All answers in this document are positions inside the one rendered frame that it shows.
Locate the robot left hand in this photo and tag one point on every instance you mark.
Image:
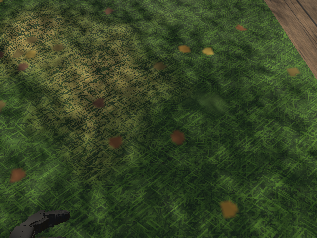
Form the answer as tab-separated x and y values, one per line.
38	222

